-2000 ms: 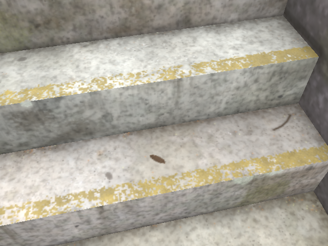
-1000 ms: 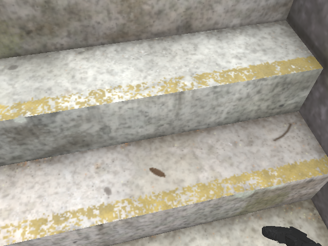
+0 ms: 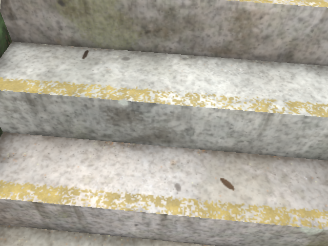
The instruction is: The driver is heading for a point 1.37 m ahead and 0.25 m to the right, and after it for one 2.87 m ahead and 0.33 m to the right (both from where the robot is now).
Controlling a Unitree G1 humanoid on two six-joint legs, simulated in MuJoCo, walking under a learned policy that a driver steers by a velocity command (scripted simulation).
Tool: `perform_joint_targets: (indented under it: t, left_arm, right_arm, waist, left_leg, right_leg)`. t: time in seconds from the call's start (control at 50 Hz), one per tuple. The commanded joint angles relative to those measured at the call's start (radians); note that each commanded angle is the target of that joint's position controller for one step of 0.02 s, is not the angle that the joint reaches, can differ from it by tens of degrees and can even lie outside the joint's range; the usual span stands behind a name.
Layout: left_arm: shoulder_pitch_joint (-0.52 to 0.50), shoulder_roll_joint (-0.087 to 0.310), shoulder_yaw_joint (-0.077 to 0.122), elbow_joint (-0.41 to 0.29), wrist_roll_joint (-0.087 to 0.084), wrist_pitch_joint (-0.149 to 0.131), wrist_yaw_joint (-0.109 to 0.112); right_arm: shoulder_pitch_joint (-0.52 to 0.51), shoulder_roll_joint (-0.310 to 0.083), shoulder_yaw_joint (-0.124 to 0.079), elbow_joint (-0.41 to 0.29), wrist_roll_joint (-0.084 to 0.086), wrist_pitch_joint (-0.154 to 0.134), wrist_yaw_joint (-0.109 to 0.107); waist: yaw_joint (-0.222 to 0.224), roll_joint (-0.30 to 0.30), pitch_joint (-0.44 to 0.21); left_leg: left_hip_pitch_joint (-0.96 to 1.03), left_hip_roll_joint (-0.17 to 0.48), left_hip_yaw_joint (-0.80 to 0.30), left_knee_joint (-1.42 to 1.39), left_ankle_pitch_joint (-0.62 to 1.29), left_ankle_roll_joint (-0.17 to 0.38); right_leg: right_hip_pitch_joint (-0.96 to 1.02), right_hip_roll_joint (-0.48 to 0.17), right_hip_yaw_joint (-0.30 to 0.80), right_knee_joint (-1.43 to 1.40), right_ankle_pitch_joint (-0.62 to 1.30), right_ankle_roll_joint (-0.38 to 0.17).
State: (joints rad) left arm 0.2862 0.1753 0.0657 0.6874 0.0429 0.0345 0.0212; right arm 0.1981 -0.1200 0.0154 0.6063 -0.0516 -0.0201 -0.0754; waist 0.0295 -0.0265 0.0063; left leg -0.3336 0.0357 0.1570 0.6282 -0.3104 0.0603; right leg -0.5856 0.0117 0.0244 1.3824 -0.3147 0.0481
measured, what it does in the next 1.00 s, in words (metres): climbs: right foot, then left foot 0.22 m higher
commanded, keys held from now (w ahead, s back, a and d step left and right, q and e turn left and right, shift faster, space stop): e+shift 0.20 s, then w+e+shift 0.20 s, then w+q+shift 0.60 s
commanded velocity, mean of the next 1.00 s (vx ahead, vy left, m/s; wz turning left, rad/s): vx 0.57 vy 0.00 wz -0.10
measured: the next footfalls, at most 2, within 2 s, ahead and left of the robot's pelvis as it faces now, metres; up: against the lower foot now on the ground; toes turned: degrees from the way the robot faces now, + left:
right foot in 0.22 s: +0.05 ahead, -0.12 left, +0.00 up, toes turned -17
left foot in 0.74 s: +0.35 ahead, -0.01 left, +0.22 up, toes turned -18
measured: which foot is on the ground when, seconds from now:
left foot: down 0.00-0.22, up 0.24-0.72, down 0.74-1.00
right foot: up 0.00-0.20, down 0.22-0.72, up 0.74-1.00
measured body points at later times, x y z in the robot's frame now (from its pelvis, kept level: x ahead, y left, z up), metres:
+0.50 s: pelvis +0.08 -0.04 +0.01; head +0.07 -0.06 +0.46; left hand +0.20 +0.20 -0.11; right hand +0.25 -0.29 -0.04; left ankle +0.14 +0.07 -0.34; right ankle +0.01 -0.11 -0.72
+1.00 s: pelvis +0.27 -0.01 +0.19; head +0.26 +0.00 +0.64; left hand +0.57 +0.08 +0.18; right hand +0.32 -0.26 +0.06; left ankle +0.31 +0.00 -0.52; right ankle +0.30 -0.15 -0.26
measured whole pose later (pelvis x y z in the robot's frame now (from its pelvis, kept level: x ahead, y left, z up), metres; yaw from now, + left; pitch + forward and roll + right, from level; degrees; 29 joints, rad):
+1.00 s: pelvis +0.27 -0.01 +0.19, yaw -6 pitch +3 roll -1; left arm -0.06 0.04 -0.07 0.51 0.10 -0.06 -0.01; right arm 0.31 -0.17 -0.03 0.82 -0.02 -0.07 -0.04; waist -0.05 0.00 -0.09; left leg -0.47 -0.26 -0.10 0.75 -0.49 0.21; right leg -1.15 -0.02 0.03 2.01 -0.09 -0.02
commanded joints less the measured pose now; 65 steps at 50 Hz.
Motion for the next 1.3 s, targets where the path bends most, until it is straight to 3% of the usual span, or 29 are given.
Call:
perform_joint_targets:
  t: [0.02, 0.14, 0.16, 0.2, 0.22, 0.24, 0.26, 0.28, 0.32, 0.38, 0.46, 0.52, 0.6, 0.62, 0.64, 0.68, 0.72, 0.74, 0.76, 0.8, 0.86, 0.92, 1.04, 1.16, 1.18, 1.22, 1.26, 1.28, 1.3]
  left_arm:
    - [-0.099, 0.071, 0.026, -0.111, 0.02, -0.021, 0.003]
    - [-0.08, 0.061, 0.018, -0.139, -0.024, 0.002, 0.0]
    - [-0.049, 0.073, 0.024, -0.134, -0.004, 0.004, 0.013]
    - [-0.007, 0.092, 0.035, -0.11, -0.003, -0.007, 0.019]
    - [0.085, 0.131, 0.049, -0.067, -0.002, -0.02, 0.015]
    - [0.166, 0.212, 0.069, -0.069, -0.017, -0.027, 0.012]
    - [0.144, 0.312, 0.096, -0.112, -0.035, -0.015, 0.023]
    - [0.037, 0.298, 0.089, -0.148, -0.037, -0.007, 0.026]
    - [-0.037, 0.244, 0.065, -0.142, -0.026, -0.031, 0.028]
    - [0.089, 0.176, 0.043, -0.011, -0.031, -0.096, 0.007]
    - [0.192, 0.151, 0.032, 0.139, 0.005, -0.154, -0.026]
    - [0.134, 0.15, 0.027, 0.187, -0.015, -0.168, -0.029]
    - [0.077, 0.168, 0.018, 0.209, -0.043, -0.16, 0.008]
    - [-0.061, 0.14, 0.001, 0.177, -0.069, -0.149, 0.005]
    - [-0.016, 0.265, 0.023, 0.151, -0.088, -0.167, 0.007]
    - [-0.059, 0.365, 0.063, 0.129, -0.107, -0.17, -0.022]
    - [-0.011, 0.291, 0.048, 0.039, -0.092, -0.174, -0.048]
    - [-0.159, 0.116, 0.008, -0.027, -0.002, -0.181, -0.074]
    - [-0.24, -0.006, -0.032, -0.101, 0.054, -0.188, -0.073]
    - [-0.289, -0.102, -0.085, -0.224, 0.089, -0.174, -0.082]
    - [-0.184, -0.098, -0.115, -0.194, 0.071, -0.119, -0.047]
    - [-0.315, -0.007, -0.097, -0.199, 0.055, -0.092, -0.027]
    - [-0.553, -0.129, -0.136, -0.284, 0.055, -0.118, -0.017]
    - [-0.686, -0.145, -0.148, -0.34, 0.031, -0.071, -0.007]
    - [-0.703, -0.14, -0.155, -0.341, 0.02, -0.055, -0.01]
    - [-0.63, -0.15, -0.152, -0.302, 0.019, -0.045, -0.013]
    - [-0.403, -0.027, -0.098, -0.187, -0.036, -0.049, -0.01]
    - [-0.261, 0.025, -0.063, -0.181, -0.054, -0.041, 0.007]
    - [-0.139, 0.097, -0.038, -0.143, -0.06, -0.041, 0.007]
  right_arm:
    - [0.046, -0.183, -0.082, -0.056, 0.01, -0.012, -0.027]
    - [-0.035, -0.204, -0.098, -0.052, -0.01, -0.011, -0.017]
    - [-0.074, -0.207, -0.097, -0.044, 0.003, -0.018, -0.004]
    - [-0.056, -0.186, -0.093, -0.02, 0.008, -0.007, 0.022]
    - [-0.061, -0.168, -0.086, -0.009, 0.0, 0.003, 0.039]
    - [-0.146, -0.108, -0.062, -0.066, 0.016, 0.008, 0.059]
    - [-0.182, -0.14, -0.07, -0.141, -0.002, -0.008, 0.076]
    - [-0.294, -0.152, -0.07, -0.17, -0.031, -0.033, 0.078]
    - [-0.315, -0.166, -0.066, -0.158, -0.022, -0.058, 0.093]
    - [-0.232, -0.063, -0.019, -0.125, -0.034, -0.047, 0.091]
    - [-0.319, 0.035, 0.019, -0.157, -0.003, -0.032, 0.059]
    - [-0.434, 0.009, 0.03, -0.228, 0.035, -0.023, 0.055]
    - [-0.33, -0.013, 0.026, -0.209, 0.05, 0.025, 0.071]
    - [-0.137, -0.043, 0.011, -0.103, 0.064, 0.024, 0.078]
    - [0.026, -0.096, -0.017, -0.056, 0.075, 0.037, 0.063]
    - [0.213, -0.198, -0.058, -0.042, 0.073, 0.053, 0.03]
    - [0.164, -0.247, -0.083, 0.018, 0.055, 0.046, 0.02]
    - [0.116, -0.255, -0.099, 0.061, 0.038, 0.062, 0.019]
    - [-0.062, -0.154, -0.074, 0.02, 0.025, 0.077, 0.01]
    - [-0.133, -0.107, -0.047, 0.049, -0.01, 0.062, -0.015]
    - [-0.062, -0.119, -0.041, 0.122, 0.003, -0.012, 0.016]
    - [0.021, -0.21, -0.077, 0.141, 0.048, -0.072, 0.035]
    - [0.282, -0.193, -0.105, 0.199, 0.033, -0.097, 0.037]
    - [0.317, -0.175, -0.111, 0.262, 0.049, -0.12, 0.039]
    - [0.328, -0.184, -0.112, 0.266, 0.071, -0.112, 0.028]
    - [0.34, -0.137, -0.109, 0.296, 0.056, -0.091, 0.016]
    - [0.248, -0.144, -0.101, 0.243, 0.113, -0.107, 0.021]
    - [0.249, -0.22, -0.116, 0.229, 0.081, -0.143, 0.02]
    - [0.223, -0.285, -0.129, 0.224, 0.09, -0.159, 0.031]
  waist:
    - [-0.068, 0.183, -0.031]
    - [-0.027, 0.147, -0.069]
    - [-0.002, 0.172, -0.093]
    - [0.011, 0.025, -0.081]
    - [0.057, -0.119, -0.089]
    - [0.089, -0.272, -0.1]
    - [0.11, -0.378, -0.2]
    - [0.088, -0.221, -0.014]
    - [0.049, -0.085, 0.058]
    - [0.022, 0.011, -0.037]
    - [0.036, -0.059, 0.004]
    - [-0.012, -0.046, 0.078]
    - [-0.072, -0.087, 0.048]
    - [-0.161, -0.035, -0.066]
    - [-0.206, -0.097, -0.205]
    - [-0.301, -0.102, -0.364]
    - [-0.182, 0.136, -0.391]
    - [-0.137, 0.356, -0.371]
    - [-0.067, 0.256, -0.425]
    - [0.037, 0.114, -0.226]
    - [0.098, -0.048, -0.057]
    - [0.001, -0.025, 0.019]
    - [-0.158, 0.011, 0.01]
    - [-0.179, 0.084, 0.002]
    - [-0.194, 0.116, -0.036]
    - [-0.145, 0.141, -0.098]
    - [-0.031, 0.13, -0.246]
    - [0.039, 0.258, -0.258]
    - [0.107, 0.287, -0.357]
  left_leg:
    - [0.229, 0.281, -0.251, -0.209, 0.127, 0.202]
    - [0.038, 0.306, -0.1, -0.211, 0.038, 0.133]
    - [-0.015, 0.347, -0.116, -0.179, 0.108, 0.128]
    - [-0.033, 0.286, -0.017, 0.035, 0.059, 0.056]
    - [-0.172, 0.203, 0.029, 0.289, -0.083, 0.01]
    - [-0.459, 0.1, -0.009, 0.61, -0.259, -0.057]
    - [-0.637, -0.028, -0.159, 0.845, -0.3, -0.091]
    - [-0.778, 0.006, -0.217, 1.026, -0.14, -0.126]
    - [-0.876, 0.03, -0.209, 1.25, 0.044, -0.131]
    - [-0.975, 0.026, -0.206, 1.518, 0.12, -0.066]
    - [-1.265, 0.017, -0.141, 1.91, 0.026, 0.005]
    - [-1.155, 0.057, -0.123, 1.581, -0.005, 0.036]
    - [-0.685, 0.074, -0.027, 1.158, -0.097, 0.115]
    - [-0.306, -0.013, 0.099, 1.052, -0.089, 0.124]
    - [-0.084, -0.098, 0.171, 1.019, -0.241, 0.091]
    - [0.059, -0.186, 0.072, 0.734, -0.425, 0.093]
    - [0.209, -0.152, -0.307, 0.256, -0.534, 0.152]
    - [0.154, -0.089, -0.574, 0.126, -0.498, 0.197]
    - [0.078, -0.09, -0.808, 0.001, -0.591, 0.197]
    - [-0.234, -0.063, -0.845, -0.096, -0.619, 0.123]
    - [-0.354, -0.102, -0.614, -0.081, -0.359, 0.134]
    - [-0.355, -0.075, -0.632, -0.214, -0.326, 0.162]
    - [0.236, 0.005, -0.936, -0.281, -0.392, 0.204]
    - [0.238, 0.035, -0.745, -0.478, -0.158, 0.156]
    - [0.246, 0.068, -0.678, -0.601, -0.01, 0.176]
    - [0.269, 0.08, -0.473, -0.641, 0.261, 0.183]
    - [0.09, 0.07, -0.26, -0.529, 1.514, 0.139]
    - [0.178, 0.182, -0.29, -0.342, 2.14, 0.168]
    - [0.304, 0.236, -0.288, -0.117, 2.399, 0.179]
  right_leg:
    - [-0.218, -0.014, -0.041, -0.027, -0.015, 0.006]
    - [0.126, -0.088, -0.11, -0.467, -0.155, -0.076]
    - [0.205, -0.1, -0.151, -0.436, -0.063, -0.105]
    - [0.283, -0.06, -0.128, -0.638, -0.058, -0.131]
    - [0.41, -0.056, -0.006, -0.766, -0.017, -0.177]
    - [0.533, -0.173, 0.349, -0.872, -0.075, -0.288]
    - [0.584, -0.319, 0.901, -1.249, -0.661, -0.419]
    - [0.454, -0.368, 0.959, -1.405, -0.936, -0.424]
    - [0.395, -0.304, 0.742, -1.271, -0.625, -0.385]
    - [0.469, -0.169, 0.499, -1.075, -0.376, -0.345]
    - [0.526, -0.218, 0.43, -1.095, -0.312, -0.333]
    - [0.344, -0.242, 0.251, -1.278, -0.306, -0.252]
    - [0.309, -0.248, -0.063, -1.596, 0.22, -0.28]
    - [0.201, -0.187, -0.245, -1.514, 0.827, -0.255]
    - [0.297, -0.244, -0.23, -1.342, 1.605, -0.306]
    - [0.486, -0.356, -0.16, -0.832, 2.148, -0.322]
    - [0.222, -0.211, -0.124, -0.271, 1.437, -0.265]
    - [0.002, -0.02, -0.069, 0.108, 0.472, -0.227]
    - [-0.159, 0.034, 0.153, 0.47, 0.393, -0.183]
    - [-0.312, 0.035, 0.146, 0.735, 0.375, -0.138]
    - [-0.427, -0.021, 0.108, 0.707, 0.357, -0.088]
    - [-0.47, -0.036, -0.014, 0.559, 0.262, -0.052]
    - [-1.032, -0.014, 0.033, 0.859, 0.07, -0.074]
    - [-0.924, -0.01, -0.111, 0.636, 0.069, -0.077]
    - [-0.804, -0.009, -0.16, 0.487, -0.039, -0.097]
    - [-0.561, -0.006, -0.195, 0.336, -0.121, -0.156]
    - [0.037, 0.133, -0.338, 0.066, -0.268, -0.186]
    - [0.065, 0.125, -0.33, 0.051, -0.392, -0.196]
    - [0.107, 0.145, -0.276, -0.08, -0.431, -0.219]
